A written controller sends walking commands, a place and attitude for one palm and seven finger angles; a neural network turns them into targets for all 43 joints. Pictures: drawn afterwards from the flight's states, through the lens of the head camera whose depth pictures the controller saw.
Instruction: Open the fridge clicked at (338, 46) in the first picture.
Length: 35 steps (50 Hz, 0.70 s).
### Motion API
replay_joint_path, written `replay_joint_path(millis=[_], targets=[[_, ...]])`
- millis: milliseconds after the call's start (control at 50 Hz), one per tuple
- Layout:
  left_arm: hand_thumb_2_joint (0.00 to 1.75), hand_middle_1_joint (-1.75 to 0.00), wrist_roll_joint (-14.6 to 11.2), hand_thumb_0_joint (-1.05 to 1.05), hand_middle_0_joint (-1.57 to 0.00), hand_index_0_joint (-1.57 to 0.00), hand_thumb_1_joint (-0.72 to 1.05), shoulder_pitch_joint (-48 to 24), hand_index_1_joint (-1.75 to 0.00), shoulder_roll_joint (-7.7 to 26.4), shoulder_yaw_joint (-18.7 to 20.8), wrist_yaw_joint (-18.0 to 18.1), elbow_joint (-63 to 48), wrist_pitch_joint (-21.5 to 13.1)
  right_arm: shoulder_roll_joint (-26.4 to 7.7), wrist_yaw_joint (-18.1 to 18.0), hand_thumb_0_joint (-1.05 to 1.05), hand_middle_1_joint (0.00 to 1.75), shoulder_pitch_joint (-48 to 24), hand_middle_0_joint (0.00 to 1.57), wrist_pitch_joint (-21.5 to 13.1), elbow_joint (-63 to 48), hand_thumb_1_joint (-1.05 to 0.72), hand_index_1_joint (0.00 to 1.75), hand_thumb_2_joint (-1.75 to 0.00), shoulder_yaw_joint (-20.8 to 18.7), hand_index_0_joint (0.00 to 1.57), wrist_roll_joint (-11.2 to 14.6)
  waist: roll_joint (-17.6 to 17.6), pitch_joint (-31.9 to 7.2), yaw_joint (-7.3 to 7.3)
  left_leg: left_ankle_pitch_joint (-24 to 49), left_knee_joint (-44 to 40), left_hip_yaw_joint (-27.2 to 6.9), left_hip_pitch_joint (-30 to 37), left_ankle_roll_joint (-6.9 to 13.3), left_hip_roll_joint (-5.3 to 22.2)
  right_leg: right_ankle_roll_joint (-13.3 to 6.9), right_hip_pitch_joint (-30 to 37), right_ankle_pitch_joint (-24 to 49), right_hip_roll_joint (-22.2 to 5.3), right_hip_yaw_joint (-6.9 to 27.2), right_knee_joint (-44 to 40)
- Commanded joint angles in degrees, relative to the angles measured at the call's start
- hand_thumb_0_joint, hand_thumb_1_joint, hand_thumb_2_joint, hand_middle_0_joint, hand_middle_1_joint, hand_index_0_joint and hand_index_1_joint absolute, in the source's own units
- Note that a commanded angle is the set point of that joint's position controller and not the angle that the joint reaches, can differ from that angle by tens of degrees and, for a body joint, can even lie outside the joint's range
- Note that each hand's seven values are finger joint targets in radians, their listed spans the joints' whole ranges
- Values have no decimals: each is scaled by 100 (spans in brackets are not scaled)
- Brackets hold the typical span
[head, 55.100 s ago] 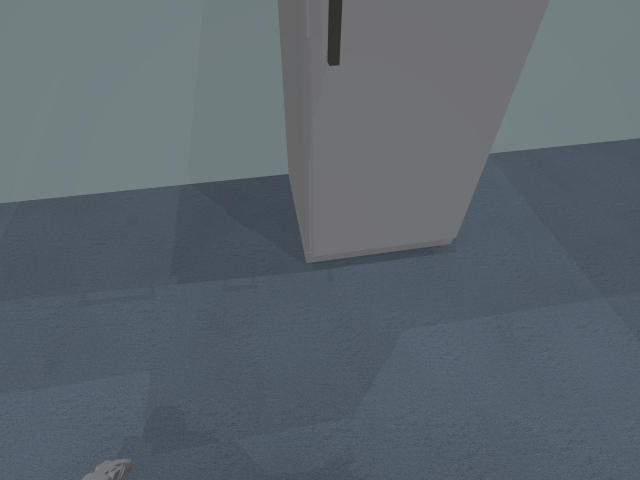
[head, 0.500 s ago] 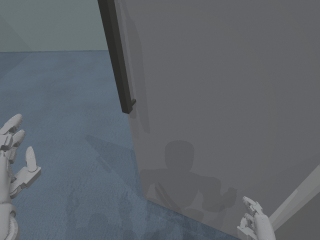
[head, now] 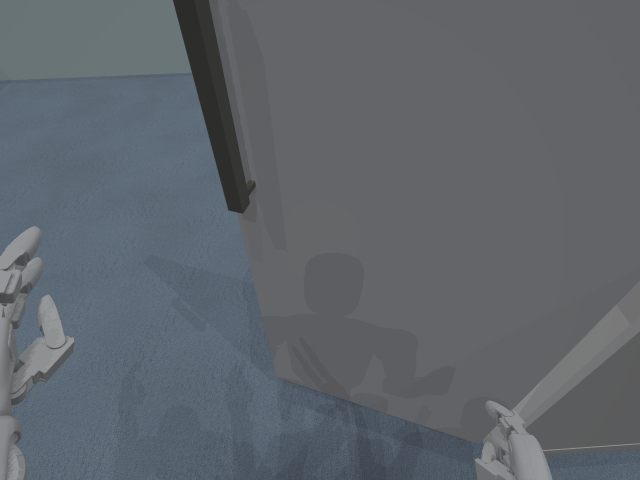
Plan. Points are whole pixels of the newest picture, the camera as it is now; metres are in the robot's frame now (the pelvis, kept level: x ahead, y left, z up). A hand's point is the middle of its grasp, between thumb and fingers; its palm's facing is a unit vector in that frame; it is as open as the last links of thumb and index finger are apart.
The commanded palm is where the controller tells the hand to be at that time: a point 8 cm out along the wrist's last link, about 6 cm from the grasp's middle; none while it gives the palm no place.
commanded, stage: step back with the hand held close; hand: left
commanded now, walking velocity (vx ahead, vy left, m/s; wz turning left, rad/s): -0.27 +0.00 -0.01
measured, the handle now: (222, 92) +0.49 +0.16 +0.25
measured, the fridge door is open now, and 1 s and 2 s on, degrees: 68 68 68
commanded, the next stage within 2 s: stop stepping back and stand still in 0.98 s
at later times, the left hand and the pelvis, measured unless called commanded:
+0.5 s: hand out of the picture +0.12 +0.29 +0.14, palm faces +0.48 -0.77 -0.42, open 7.4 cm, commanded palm +0.06 +0.32 +0.18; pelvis -0.08 +0.02 -0.01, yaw +1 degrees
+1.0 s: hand out of the picture -0.01 +0.33 +0.16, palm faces +0.59 -0.71 -0.37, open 7.4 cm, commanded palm -0.09 +0.35 +0.18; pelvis -0.18 +0.03 -0.03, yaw +9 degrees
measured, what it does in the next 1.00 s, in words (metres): walks backwards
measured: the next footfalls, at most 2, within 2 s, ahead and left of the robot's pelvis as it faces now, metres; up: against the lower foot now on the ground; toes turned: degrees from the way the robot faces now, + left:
right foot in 1.12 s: -0.29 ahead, -0.10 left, +0.00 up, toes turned +8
left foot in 1.30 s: -0.23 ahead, +0.16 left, +0.00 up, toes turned +9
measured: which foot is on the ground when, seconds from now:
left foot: down 0.00-1.00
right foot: down 0.00-0.86, up 0.88-1.00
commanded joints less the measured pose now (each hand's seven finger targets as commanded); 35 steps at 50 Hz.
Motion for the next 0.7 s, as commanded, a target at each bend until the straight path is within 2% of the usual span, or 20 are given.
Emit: replay_joint_path(millis=[0,80,100,160,180,200,240,280,300,340,380,420,480,500,540,580,600,620,660,680], targets=[[90,-30,-20,0,-20,-20,90,237,-30,1389,1020,226,-1570,-397,-530,-101,0,30,-554,20,-82,-1142,-90,30,-90,-239,20,45,254,-1322,76,2625,-74,-273,281,68,502,-118,183,1869,-555,246,137],[90,-30,-39,0,-20,-20,90,287,-30,1498,1140,284,-1683,-396,-592,-149,0,30,-544,20,13,-1272,-90,30,-90,-264,20,56,358,-1267,115,2574,-297,-505,-129,117,669,-45,180,1386,-319,165,388],[90,-30,-39,0,-20,-20,90,323,-30,1431,1094,287,-1610,-396,-579,-164,0,30,-518,20,30,-1278,-90,30,-90,-258,20,55,328,-1191,101,2504,-374,-541,-235,133,726,-23,149,1252,-268,165,462],[90,-30,-35,0,-20,-20,90,220,-30,1294,977,298,-1410,-407,-641,-177,0,30,-457,20,21,-1262,-90,30,-90,-268,20,52,349,-986,83,1680,-570,-628,-696,211,822,12,66,663,-194,193,566],[90,-30,-21,0,-20,-20,90,212,-30,1333,1032,311,-1332,-411,-671,-187,0,30,-461,20,2,-1237,-90,30,-90,-285,20,44,341,-957,103,1434,-611,-669,-850,240,821,2,131,677,-199,224,551],[90,-30,-13,0,-20,-20,90,143,-30,1197,894,299,-1263,-415,-656,-181,0,30,-427,20,-1,-1217,-90,30,-90,-268,20,61,240,-878,62,1102,-618,-643,-972,248,829,4,84,604,-218,272,550],[90,-30,16,0,-20,-20,90,-37,-30,1166,835,311,-1151,-439,-682,-180,0,30,-423,20,-5,-1191,-90,30,-90,-266,20,61,55,-651,27,28,-583,-616,-1366,285,754,-36,-52,289,-326,448,402],[90,-30,70,0,-20,-20,90,-252,-30,1273,885,336,-1177,-483,-692,-169,0,30,-410,20,-18,-1152,-90,30,-90,-280,20,54,-286,-457,-11,-1089,-422,-564,-1564,280,548,-152,-325,-295,-553,797,-72],[90,-30,88,0,-20,-20,90,-305,-30,1205,784,344,-1193,-503,-635,-164,0,30,-400,20,-28,-1134,-90,30,-90,-251,20,59,-436,-387,-44,-1328,-298,-527,-1525,255,461,-208,-551,-632,-674,934,-269],[90,-30,118,0,-20,-20,90,-419,-30,1288,795,397,-1314,-568,-592,-154,0,30,-412,20,-51,-1091,-90,30,-90,-226,20,53,-580,-360,-59,-1501,-12,-457,-1319,218,360,-299,-1013,-1384,-837,1097,-584],[90,-30,158,0,-20,-20,90,-560,-30,1472,933,448,-1575,-618,-624,-169,0,30,-428,20,-91,-1077,-90,30,-90,-236,20,14,-408,-404,-61,-1470,-26,-499,-1267,214,367,-326,-1106,-1543,-838,1028,-570],[90,-30,178,0,-20,-20,90,-601,-30,1408,916,486,-1703,-686,-613,-199,0,30,-465,20,-138,-1105,-90,30,-90,-193,20,-6,-29,-437,-61,-1505,-379,-690,-1476,287,503,-226,-887,-1201,-621,741,-176],[90,-30,251,0,-20,-20,90,-400,-30,1475,1166,513,-1789,-810,-700,-229,0,30,-459,20,-235,-1190,-90,30,-90,-256,20,-4,778,-725,1,-2279,-1153,-1127,-2493,460,848,-36,429,-548,-144,288,853],[90,-30,262,0,-20,-20,90,-287,-30,1395,1185,494,-1772,-849,-687,-222,0,30,-432,20,-260,-1211,-90,30,-90,-266,20,-5,923,-789,16,-2545,-1391,-1268,-2852,521,976,6,838,-327,6,179,1258],[90,-30,263,0,-20,-20,90,-129,-30,1418,1285,459,-1754,-911,-678,-193,0,30,-370,20,-319,-1239,-90,30,-90,-307,20,-6,910,-852,38,-2534,-1411,-1292,-2984,519,1010,10,1022,-130,116,124,1467],[90,-30,250,0,-20,-20,90,127,-30,1457,1378,425,-1609,-938,-685,-164,0,30,-331,20,-362,-1236,-90,30,-90,-348,20,1,727,-865,25,-2623,-1190,-1160,-2932,464,895,-59,919,-275,58,256,1230],[90,-30,241,0,-20,-20,90,182,-30,1336,1257,409,-1628,-940,-643,-148,0,30,-320,20,-363,-1239,-90,30,-90,-321,20,1,592,-745,-6,-2600,-1009,-1013,-2934,430,810,-114,753,-351,-22,405,1069],[90,-30,240,0,-20,-20,90,140,-30,1389,1284,414,-1617,-946,-650,-140,0,30,-323,20,-354,-1233,-90,30,-90,-319,20,-13,356,-575,-20,-2606,-713,-865,-2925,389,674,-189,425,-593,-169,680,778],[90,-30,214,0,-20,-20,90,33,-30,1402,1226,429,-1542,-933,-577,-111,0,30,-293,20,-325,-1087,-90,30,-90,-310,20,-32,-351,-312,-72,-2276,259,-567,-2336,194,386,-483,-749,-1378,-724,1572,-173],[90,-30,209,0,-20,-20,90,-99,-30,1534,1271,464,-1627,-921,-577,-103,0,30,-237,20,-305,-973,-90,30,-90,-325,20,-61,-661,-339,-81,-1883,931,-402,-1664,59,251,-660,-1492,-1611,-1123,1985,-597]])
